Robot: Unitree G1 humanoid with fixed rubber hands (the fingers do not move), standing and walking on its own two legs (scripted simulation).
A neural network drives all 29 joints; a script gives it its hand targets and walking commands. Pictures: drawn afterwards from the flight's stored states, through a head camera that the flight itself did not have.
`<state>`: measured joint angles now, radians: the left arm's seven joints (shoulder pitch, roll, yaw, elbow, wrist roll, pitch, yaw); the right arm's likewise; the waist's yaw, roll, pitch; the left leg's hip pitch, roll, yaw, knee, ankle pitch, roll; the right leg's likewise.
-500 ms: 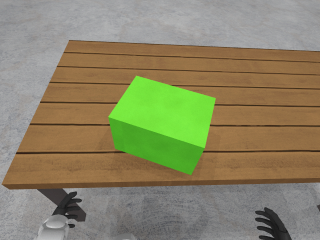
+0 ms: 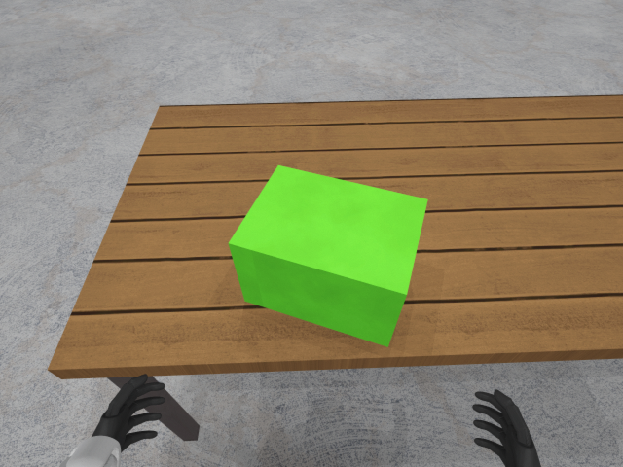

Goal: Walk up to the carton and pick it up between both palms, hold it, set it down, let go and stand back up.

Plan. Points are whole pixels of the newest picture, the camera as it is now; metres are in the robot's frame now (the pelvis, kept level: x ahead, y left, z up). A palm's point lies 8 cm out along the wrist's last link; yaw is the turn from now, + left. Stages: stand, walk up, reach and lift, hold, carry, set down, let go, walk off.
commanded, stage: reach and lift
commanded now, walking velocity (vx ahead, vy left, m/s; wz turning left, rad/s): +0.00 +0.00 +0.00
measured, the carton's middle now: (331, 253) +0.44 +0.01 -0.03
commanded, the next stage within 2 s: none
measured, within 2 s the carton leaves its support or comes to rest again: neither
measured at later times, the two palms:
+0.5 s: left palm (77, 435) +0.15 +0.31 -0.01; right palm (486, 423) +0.18 -0.17 -0.01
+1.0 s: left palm (79, 408) +0.17 +0.30 +0.02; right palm (485, 417) +0.17 -0.15 +0.03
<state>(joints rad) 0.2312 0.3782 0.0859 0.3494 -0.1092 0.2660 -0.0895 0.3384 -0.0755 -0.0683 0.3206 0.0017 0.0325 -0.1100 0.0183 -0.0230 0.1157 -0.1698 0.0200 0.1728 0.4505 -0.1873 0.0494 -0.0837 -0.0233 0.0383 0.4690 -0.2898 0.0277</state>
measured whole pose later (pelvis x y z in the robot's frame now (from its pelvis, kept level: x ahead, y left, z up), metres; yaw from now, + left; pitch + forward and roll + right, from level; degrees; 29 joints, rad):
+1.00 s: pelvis +0.01 +0.03 +0.00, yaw +1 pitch -6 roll -3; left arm 0.39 0.55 -0.02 -0.01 -0.38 -0.02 -0.13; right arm 0.53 0.02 0.00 -0.21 0.19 0.10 -0.28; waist 0.07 -0.02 0.11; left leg -0.19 0.03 0.16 0.56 -0.27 0.07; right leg -0.03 -0.02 0.03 0.43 -0.30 0.02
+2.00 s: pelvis +0.03 +0.00 +0.00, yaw +1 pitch +0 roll -2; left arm -0.15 0.53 0.07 0.16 -0.33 0.27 -0.16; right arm 0.06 -0.14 -0.01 -0.07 0.32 0.25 -0.30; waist -0.01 -0.04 0.08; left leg -0.23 0.04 0.14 0.45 -0.22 0.05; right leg -0.07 0.00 0.02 0.33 -0.25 0.03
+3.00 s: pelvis +0.02 +0.01 +0.00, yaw +2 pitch +9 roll -3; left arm -0.80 0.53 -0.09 0.93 -0.32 0.11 -0.12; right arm -0.55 -0.20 0.01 0.60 0.39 0.12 -0.25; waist -0.17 -0.03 -0.08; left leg -0.47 0.04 0.11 0.51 -0.20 0.05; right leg -0.30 0.01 -0.02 0.38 -0.24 0.03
